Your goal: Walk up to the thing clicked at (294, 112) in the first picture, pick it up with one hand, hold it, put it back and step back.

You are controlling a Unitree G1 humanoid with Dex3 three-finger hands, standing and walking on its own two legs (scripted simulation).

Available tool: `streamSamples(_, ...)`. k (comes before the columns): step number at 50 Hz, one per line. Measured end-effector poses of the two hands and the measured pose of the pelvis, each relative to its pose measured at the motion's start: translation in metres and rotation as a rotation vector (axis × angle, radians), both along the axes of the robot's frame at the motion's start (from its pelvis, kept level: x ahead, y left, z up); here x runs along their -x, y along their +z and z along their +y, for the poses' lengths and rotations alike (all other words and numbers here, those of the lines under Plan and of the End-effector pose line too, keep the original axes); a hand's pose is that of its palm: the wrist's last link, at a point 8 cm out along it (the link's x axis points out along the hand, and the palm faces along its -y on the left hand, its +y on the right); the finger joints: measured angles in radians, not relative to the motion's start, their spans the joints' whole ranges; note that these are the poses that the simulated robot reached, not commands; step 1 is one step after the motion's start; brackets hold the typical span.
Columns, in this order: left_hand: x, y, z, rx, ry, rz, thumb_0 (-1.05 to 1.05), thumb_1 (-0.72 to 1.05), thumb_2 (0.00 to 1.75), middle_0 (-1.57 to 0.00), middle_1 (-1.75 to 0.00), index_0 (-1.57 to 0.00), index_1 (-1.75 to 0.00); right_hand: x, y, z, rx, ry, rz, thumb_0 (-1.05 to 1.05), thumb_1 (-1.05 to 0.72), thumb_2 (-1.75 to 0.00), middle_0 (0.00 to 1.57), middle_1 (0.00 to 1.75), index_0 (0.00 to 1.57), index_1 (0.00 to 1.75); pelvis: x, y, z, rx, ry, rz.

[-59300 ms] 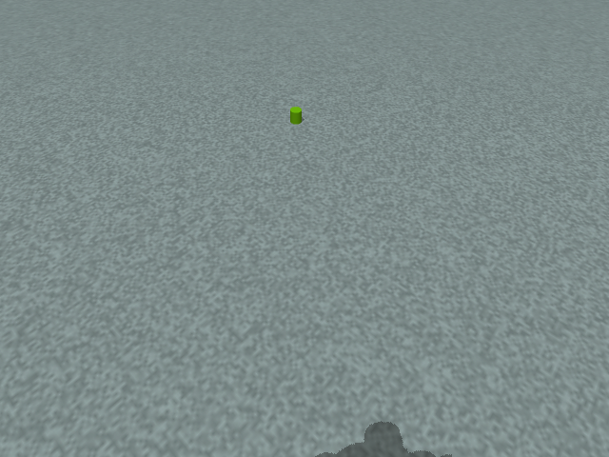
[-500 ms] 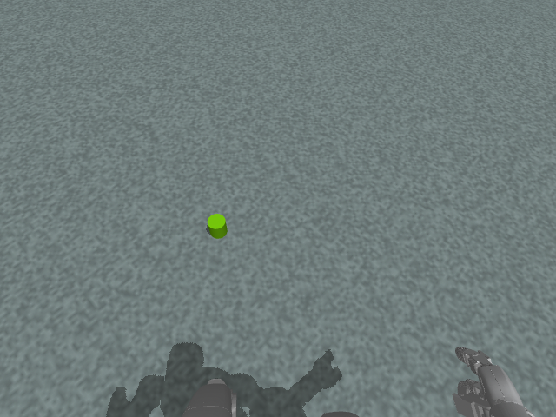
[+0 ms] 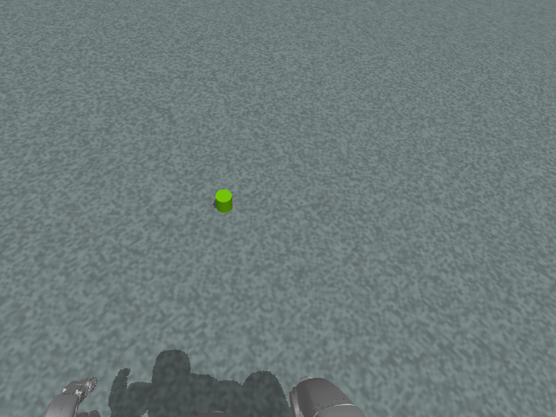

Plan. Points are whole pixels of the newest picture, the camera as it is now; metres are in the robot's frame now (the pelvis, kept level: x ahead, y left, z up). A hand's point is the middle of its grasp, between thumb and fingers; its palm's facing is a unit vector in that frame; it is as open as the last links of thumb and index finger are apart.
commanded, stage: step back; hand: left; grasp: from above
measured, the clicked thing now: (224, 201) +0.99 +0.15 -0.72
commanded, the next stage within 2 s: stand in 1.36 s
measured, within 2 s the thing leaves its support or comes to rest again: neither
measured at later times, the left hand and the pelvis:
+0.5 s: hand out of the picture -0.07 +0.25 -0.13, palm faces +0.01 -0.90 -0.44, open 7.4 cm; pelvis -0.12 -0.04 +0.00, yaw -1 degrees
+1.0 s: hand out of the picture -0.02 +0.22 -0.14, palm faces +0.04 -0.93 -0.38, open 7.4 cm; pelvis -0.09 -0.04 +0.00, yaw +1 degrees
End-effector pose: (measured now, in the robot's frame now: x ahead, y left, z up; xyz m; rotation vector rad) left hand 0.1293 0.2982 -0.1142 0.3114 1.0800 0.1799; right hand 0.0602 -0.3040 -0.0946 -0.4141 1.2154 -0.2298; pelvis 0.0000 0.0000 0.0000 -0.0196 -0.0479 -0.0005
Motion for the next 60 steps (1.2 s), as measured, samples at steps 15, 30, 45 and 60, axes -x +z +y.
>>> streamSamples(15,0.179,0.001,-0.025,-0.074,0.011,0.174,0.01,0.90,0.90,-0.21,-0.30,-0.20,-0.30,0.058,-0.009,-0.055,-0.026,-0.029,-0.160,0.01,-0.91,-0.90,0.20,0.30,0.21,0.30,0.100,-0.008,-0.038,-0.009,-0.085,-0.007)
streamSamples(30,0.208,0.016,0.002,-0.100,0.072,0.102,0.01,0.90,0.90,-0.21,-0.30,-0.21,-0.30,0.148,-0.028,-0.027,-0.096,-0.027,0.046,0.01,-0.91,-0.90,0.20,0.30,0.20,0.30,0.125,-0.002,-0.028,-0.067,-0.012,-0.001)
streamSamples(45,0.161,0.012,-0.038,-0.056,0.037,0.012,0.01,0.90,0.90,-0.21,-0.30,-0.20,-0.30,0.116,-0.022,-0.058,-0.061,-0.041,-0.003,0.01,-0.91,-0.90,0.20,0.30,0.20,0.30,0.104,-0.003,-0.050,-0.009,0.009,-0.004)
streamSamples(60,0.150,0.000,-0.004,-0.033,0.114,0.097,0.01,0.90,0.90,-0.21,-0.30,-0.21,-0.30,0.055,-0.020,-0.014,-0.070,0.035,-0.002,0.01,-0.91,-0.90,0.20,0.30,0.20,0.30,0.074,-0.002,-0.019,-0.029,0.033,0.015)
